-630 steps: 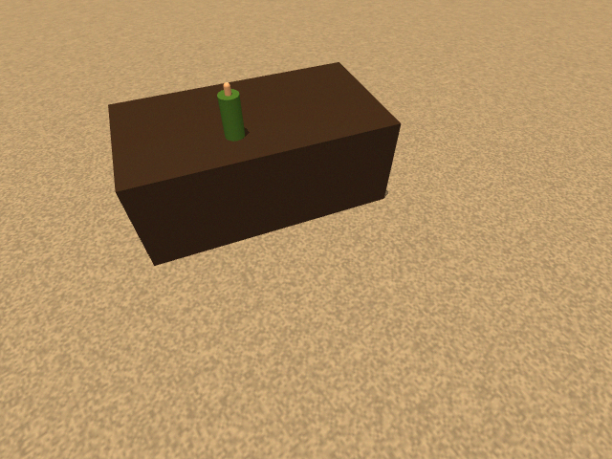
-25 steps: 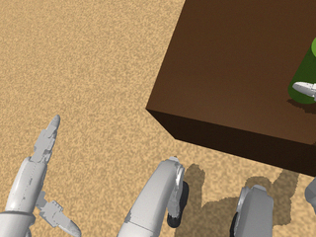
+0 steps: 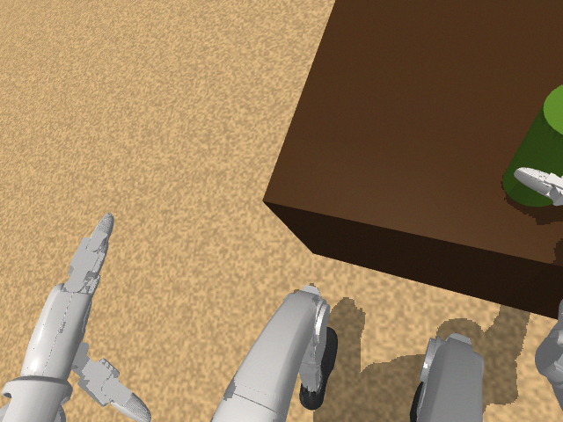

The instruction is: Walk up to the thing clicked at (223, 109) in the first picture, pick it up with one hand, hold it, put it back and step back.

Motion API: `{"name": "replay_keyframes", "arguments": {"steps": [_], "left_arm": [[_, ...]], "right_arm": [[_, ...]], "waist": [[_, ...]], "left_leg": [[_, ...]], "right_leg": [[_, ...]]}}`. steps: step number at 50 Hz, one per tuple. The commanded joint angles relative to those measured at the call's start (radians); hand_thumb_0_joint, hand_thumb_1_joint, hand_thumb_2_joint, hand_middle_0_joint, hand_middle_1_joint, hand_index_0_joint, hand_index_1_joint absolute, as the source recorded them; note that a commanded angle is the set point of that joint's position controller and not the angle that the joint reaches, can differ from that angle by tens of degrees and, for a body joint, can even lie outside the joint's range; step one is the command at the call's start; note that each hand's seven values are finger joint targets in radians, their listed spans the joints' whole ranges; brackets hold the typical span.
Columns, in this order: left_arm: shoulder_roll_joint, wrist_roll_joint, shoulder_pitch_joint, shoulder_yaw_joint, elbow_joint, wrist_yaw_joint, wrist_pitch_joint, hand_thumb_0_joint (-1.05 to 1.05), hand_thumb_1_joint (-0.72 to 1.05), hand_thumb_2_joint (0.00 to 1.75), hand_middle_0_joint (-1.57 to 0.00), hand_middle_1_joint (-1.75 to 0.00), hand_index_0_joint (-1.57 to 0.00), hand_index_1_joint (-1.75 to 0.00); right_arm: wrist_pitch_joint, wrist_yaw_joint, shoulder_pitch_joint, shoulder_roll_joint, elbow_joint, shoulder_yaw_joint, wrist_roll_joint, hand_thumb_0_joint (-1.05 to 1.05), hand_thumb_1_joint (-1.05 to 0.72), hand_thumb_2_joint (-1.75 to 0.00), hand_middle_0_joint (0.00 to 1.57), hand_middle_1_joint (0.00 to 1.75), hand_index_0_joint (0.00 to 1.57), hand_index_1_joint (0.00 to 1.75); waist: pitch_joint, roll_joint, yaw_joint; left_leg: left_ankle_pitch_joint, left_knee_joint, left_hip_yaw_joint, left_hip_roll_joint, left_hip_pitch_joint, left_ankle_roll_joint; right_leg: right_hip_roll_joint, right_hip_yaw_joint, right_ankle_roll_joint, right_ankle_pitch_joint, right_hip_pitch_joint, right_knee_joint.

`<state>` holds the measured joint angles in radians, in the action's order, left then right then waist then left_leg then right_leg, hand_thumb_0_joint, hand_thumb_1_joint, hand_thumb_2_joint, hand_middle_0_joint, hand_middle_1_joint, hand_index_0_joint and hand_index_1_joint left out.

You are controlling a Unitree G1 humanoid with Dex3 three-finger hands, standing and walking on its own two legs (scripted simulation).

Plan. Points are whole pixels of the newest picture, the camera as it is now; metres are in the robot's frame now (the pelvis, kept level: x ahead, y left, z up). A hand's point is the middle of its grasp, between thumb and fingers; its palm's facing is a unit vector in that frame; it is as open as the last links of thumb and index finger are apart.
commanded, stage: settle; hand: right
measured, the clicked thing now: out of the picture +0.52 -0.20 -0.03
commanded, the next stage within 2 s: lift in 0.60 s
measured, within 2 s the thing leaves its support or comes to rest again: neither
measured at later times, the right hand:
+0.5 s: hand out of the picture +0.53 -0.22 +0.00, palm faces +0.19 +0.98 +0.00, open 11.1 cm
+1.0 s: hand out of the picture +0.51 -0.22 +0.03, palm faces +0.19 +0.98 -0.01, open 11.1 cm
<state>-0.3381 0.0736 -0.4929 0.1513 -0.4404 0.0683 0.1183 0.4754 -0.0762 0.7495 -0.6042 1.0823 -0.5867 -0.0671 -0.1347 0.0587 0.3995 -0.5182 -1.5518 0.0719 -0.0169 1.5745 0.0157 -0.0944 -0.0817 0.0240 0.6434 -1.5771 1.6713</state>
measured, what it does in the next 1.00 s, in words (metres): rises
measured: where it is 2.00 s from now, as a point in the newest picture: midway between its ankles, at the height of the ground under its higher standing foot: (364, 410)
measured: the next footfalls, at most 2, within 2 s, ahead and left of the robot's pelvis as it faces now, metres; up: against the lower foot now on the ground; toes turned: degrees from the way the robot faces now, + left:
none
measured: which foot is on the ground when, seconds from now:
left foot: down 0.00-1.00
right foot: down 0.00-1.00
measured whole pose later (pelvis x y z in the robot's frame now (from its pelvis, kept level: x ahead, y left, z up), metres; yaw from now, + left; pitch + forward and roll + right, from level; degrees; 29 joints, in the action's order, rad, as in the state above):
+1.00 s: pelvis +0.02 +0.00 +0.06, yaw -1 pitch +27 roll +5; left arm -0.28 0.08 -0.43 0.08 -0.22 0.04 0.07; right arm 0.51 -0.05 0.72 -0.52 1.11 -0.52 -0.02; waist -0.14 0.04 0.32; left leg -0.48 -1.33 0.07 -0.01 1.32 0.02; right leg -0.09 -0.06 0.02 0.60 -1.33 1.45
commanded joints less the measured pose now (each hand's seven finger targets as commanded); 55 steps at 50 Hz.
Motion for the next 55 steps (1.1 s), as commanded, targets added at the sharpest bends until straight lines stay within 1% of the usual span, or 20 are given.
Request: {"name": "replay_keyframes", "arguments": {"steps": [1,3,5,8,11,14,18,20,24,26,29,32,35,37,42,45,47,50,52,55], "left_arm": [[-0.164,-0.011,-0.041,0.124,-0.12,-0.04,0.038,0.0,-0.58,0.08,-0.05,-0.04,-0.03,-0.05],[-0.167,-0.001,-0.042,0.124,-0.098,-0.043,0.035,0.0,-0.58,0.08,-0.05,-0.04,-0.04,-0.06],[-0.132,-0.001,-0.06,0.098,-0.01,-0.04,0.032,0.0,-0.58,0.08,-0.05,-0.04,-0.04,-0.06],[-0.179,0.002,0.02,0.115,-0.104,-0.051,0.037,0.0,-0.59,0.08,-0.05,-0.04,-0.03,-0.06],[-0.143,0.003,-0.027,0.099,-0.005,-0.048,0.027,0.0,-0.59,0.08,-0.05,-0.04,-0.03,-0.06],[-0.17,0.004,0.002,0.107,-0.048,-0.054,0.029,0.0,-0.59,0.08,-0.05,-0.04,-0.03,-0.06],[-0.135,0.008,-0.002,0.08,0.004,-0.049,0.024,0.0,-0.59,0.08,-0.05,-0.04,-0.03,-0.06],[-0.177,0.006,0.027,0.111,-0.054,-0.053,0.025,0.0,-0.58,0.08,-0.05,-0.04,-0.03,-0.05],[-0.147,0.005,-0.005,0.098,0.01,-0.05,0.015,0.0,-0.58,0.08,-0.05,-0.04,-0.03,-0.06],[-0.169,0.006,0.035,0.105,-0.049,-0.053,0.016,0.0,-0.58,0.08,-0.05,-0.04,-0.03,-0.06],[-0.124,0.009,-0.011,0.079,0.046,-0.046,0.007,0.0,-0.58,0.07,-0.04,-0.04,-0.03,-0.05],[-0.162,0.008,0.054,0.103,-0.036,-0.055,0.013,0.0,-0.58,0.07,-0.04,-0.04,-0.03,-0.05],[-0.123,0.005,0.02,0.069,0.001,-0.051,0.008,0.0,-0.57,0.07,-0.04,-0.04,-0.03,-0.05],[-0.151,0.005,0.019,0.089,-0.005,-0.056,0.005,0.0,-0.56,0.07,-0.04,-0.04,-0.04,-0.05],[-0.099,0.006,-0.023,0.05,0.068,-0.045,-0.002,0.0,-0.55,0.06,-0.04,-0.04,-0.04,-0.05],[-0.128,0.009,0.038,0.071,0.015,-0.051,0.007,0.0,-0.56,0.06,-0.04,-0.04,-0.04,-0.05],[-0.126,0.007,0.004,0.081,0.064,-0.051,0.0,0.0,-0.56,0.06,-0.04,-0.04,-0.04,-0.05],[-0.145,0.004,0.034,0.099,0.036,-0.055,-0.002,0.0,-0.56,0.07,-0.04,-0.04,-0.03,-0.05],[-0.096,-0.001,0.026,0.051,0.07,-0.051,-0.004,0.0,-0.56,0.06,-0.04,-0.04,-0.04,-0.05],[-0.085,-0.004,0.006,0.048,0.125,-0.052,-0.007,0.0,-0.57,0.07,-0.04,-0.04,-0.03,-0.05]], "right_arm": [[0.122,0.01,0.49,-0.263,-0.311,0.013,0.044,0.0,0.04,-1.2,1.24,1.37,1.3,1.37],[0.127,0.018,0.489,-0.269,-0.295,0.018,0.039,0.0,0.04,-1.2,1.23,1.36,1.29,1.36],[0.125,0.013,0.446,-0.19,-0.19,0.047,0.058,0.0,0.03,-1.21,1.21,1.35,1.27,1.36],[0.139,0.024,0.489,-0.273,-0.247,0.016,0.047,0.0,0.02,-1.21,1.22,1.36,1.28,1.36],[0.137,0.013,0.457,-0.187,-0.145,0.055,0.056,0.0,-0.03,-1.26,1.22,1.39,1.28,1.39],[0.145,0.016,0.485,-0.255,-0.169,0.024,0.046,0.0,0.0,-1.24,1.21,1.38,1.27,1.38],[0.145,0.0,0.483,-0.203,-0.121,0.047,0.05,0.0,0.01,-1.23,1.19,1.36,1.25,1.36],[0.15,0.001,0.51,-0.273,-0.179,0.016,0.045,0.0,0.01,-1.22,1.18,1.35,1.24,1.35],[0.139,-0.005,0.489,-0.196,-0.138,0.044,0.056,0.0,-0.03,-1.25,1.18,1.37,1.24,1.37],[0.144,0.003,0.526,-0.266,-0.195,0.022,0.046,0.0,-0.04,-1.26,1.2,1.38,1.25,1.38],[0.139,-0.005,0.497,-0.18,-0.141,0.065,0.055,0.0,-0.05,-1.27,1.18,1.38,1.24,1.39],[0.145,0.011,0.531,-0.271,-0.212,0.017,0.048,0.0,-0.05,-1.28,1.18,1.39,1.23,1.39],[0.14,0.003,0.498,-0.183,-0.169,0.057,0.061,0.0,-0.07,-1.31,1.17,1.4,1.23,1.4],[0.141,0.014,0.489,-0.242,-0.173,0.024,0.052,0.0,-0.03,-1.31,1.24,1.43,1.29,1.43],[0.144,0.013,0.476,-0.188,-0.194,0.057,0.059,0.0,-0.02,-1.32,1.25,1.45,1.3,1.45],[0.145,0.018,0.456,-0.199,-0.249,0.041,0.064,0.0,0.0,-1.31,1.23,1.44,1.29,1.44],[0.138,0.018,0.427,-0.148,-0.233,0.061,0.076,0.0,-0.02,-1.3,1.24,1.43,1.29,1.43],[0.134,0.026,0.422,-0.169,-0.305,0.058,0.069,0.0,-0.03,-1.3,1.24,1.43,1.29,1.43],[0.123,0.017,0.379,-0.046,-0.281,0.118,0.089,0.0,-0.04,-1.3,1.24,1.43,1.29,1.43],[0.12,0.026,0.332,-0.077,-0.31,0.093,0.09,0.0,-0.04,-1.29,1.24,1.42,1.29,1.42]], "waist": [[-0.627,-0.475,-0.047],[-0.658,-0.473,-0.044],[-0.533,-0.429,-0.032],[-0.652,-0.411,-0.045],[-0.55,-0.389,-0.033],[-0.607,-0.395,-0.039],[-0.564,-0.407,-0.047],[-0.657,-0.414,-0.05],[-0.595,-0.401,-0.052],[-0.663,-0.431,-0.062],[-0.582,-0.442,-0.059],[-0.68,-0.395,-0.06],[-0.609,-0.383,-0.051],[-0.635,-0.377,-0.059],[-0.598,-0.433,-0.093],[-0.645,-0.388,-0.098],[-0.607,-0.392,-0.098],[-0.671,-0.385,-0.124],[-0.595,-0.356,-0.119],[-0.585,-0.344,-0.157]], "left_leg": [[0.196,0.184,-0.008,0.055,-0.362,-0.053],[0.222,0.198,-0.015,0.055,-0.388,-0.051],[0.205,0.219,-0.023,0.055,-0.382,-0.05],[0.224,0.227,-0.027,0.052,-0.451,-0.048],[0.206,0.25,-0.027,0.054,-0.433,-0.048],[0.245,0.244,-0.018,0.055,-0.445,-0.048],[0.241,0.245,-0.009,0.056,-0.42,-0.051],[0.273,0.244,-0.009,0.055,-0.465,-0.049],[0.266,0.264,-0.005,0.06,-0.459,-0.05],[0.273,0.263,-0.006,0.058,-0.468,-0.05],[0.263,0.264,0.0,0.062,-0.428,-0.052],[0.303,0.29,-0.02,0.055,-0.536,-0.044],[0.284,0.309,-0.026,0.053,-0.539,-0.043],[0.28,0.316,-0.021,0.057,-0.544,-0.042],[0.278,0.321,-0.014,0.06,-0.519,-0.049],[0.299,0.336,-0.023,0.054,-0.595,-0.043],[0.289,0.345,-0.018,0.057,-0.576,-0.045],[0.319,0.368,-0.018,0.059,-0.637,-0.043],[0.3,0.387,-0.01,0.061,-0.624,-0.044],[0.324,0.4,-0.013,0.058,-0.643,-0.042]], "right_leg": [[0.046,0.004,-0.017,-0.312,0.56,-0.274],[0.045,0.008,-0.021,-0.339,0.594,-0.263],[0.051,0.014,-0.027,-0.287,0.496,-0.275],[0.048,0.009,-0.028,-0.306,0.553,-0.288],[0.054,0.01,-0.03,-0.268,0.506,-0.306],[0.051,0.006,-0.025,-0.336,0.569,-0.311],[0.05,0.005,-0.022,-0.352,0.567,-0.326],[0.047,0.001,-0.021,-0.396,0.624,-0.323],[0.052,0.002,-0.022,-0.388,0.6,-0.347],[0.046,0.002,-0.017,-0.419,0.67,-0.347],[0.044,0.0,-0.013,-0.451,0.657,-0.352],[0.05,0.01,-0.028,-0.406,0.644,-0.344],[0.053,0.015,-0.027,-0.364,0.61,-0.363],[0.054,0.012,-0.027,-0.367,0.637,-0.374],[0.056,0.017,-0.018,-0.406,0.678,-0.401],[0.056,0.019,-0.024,-0.388,0.676,-0.407],[0.056,0.021,-0.021,-0.391,0.691,-0.425],[0.059,0.024,-0.023,-0.429,0.753,-0.446],[0.058,0.022,-0.019,-0.412,0.746,-0.476],[0.06,0.029,-0.02,-0.449,0.764,-0.491]]}}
